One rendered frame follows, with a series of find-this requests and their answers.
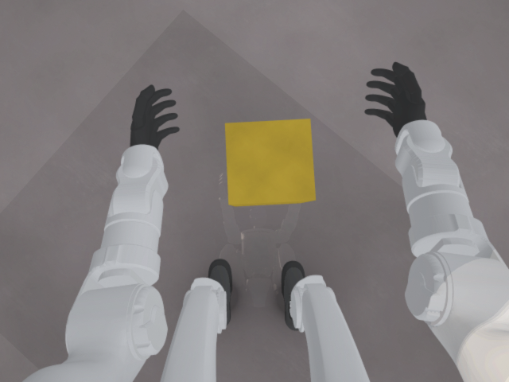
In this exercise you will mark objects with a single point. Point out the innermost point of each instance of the right robot hand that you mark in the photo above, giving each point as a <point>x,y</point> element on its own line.
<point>407,104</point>

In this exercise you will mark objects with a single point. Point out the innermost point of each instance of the right robot foot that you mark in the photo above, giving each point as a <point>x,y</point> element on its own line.
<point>292,272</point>

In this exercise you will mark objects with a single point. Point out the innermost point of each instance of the right robot forearm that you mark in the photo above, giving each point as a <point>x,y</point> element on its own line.
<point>440,215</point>

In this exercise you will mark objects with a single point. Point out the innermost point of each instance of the robot left thigh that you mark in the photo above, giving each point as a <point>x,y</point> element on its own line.
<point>192,353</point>

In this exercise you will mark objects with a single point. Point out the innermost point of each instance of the left robot hand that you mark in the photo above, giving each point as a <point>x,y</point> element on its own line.
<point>144,125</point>

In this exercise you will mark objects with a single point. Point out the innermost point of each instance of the carton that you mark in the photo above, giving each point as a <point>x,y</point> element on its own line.
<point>270,162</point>

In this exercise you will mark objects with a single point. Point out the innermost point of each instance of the robot left upper arm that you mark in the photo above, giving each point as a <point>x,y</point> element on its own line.
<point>111,333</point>

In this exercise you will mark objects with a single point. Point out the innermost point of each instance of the left robot forearm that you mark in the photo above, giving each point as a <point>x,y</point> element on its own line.
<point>128,253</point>

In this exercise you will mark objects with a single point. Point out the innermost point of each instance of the robot right upper arm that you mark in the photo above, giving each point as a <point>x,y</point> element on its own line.
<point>465,302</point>

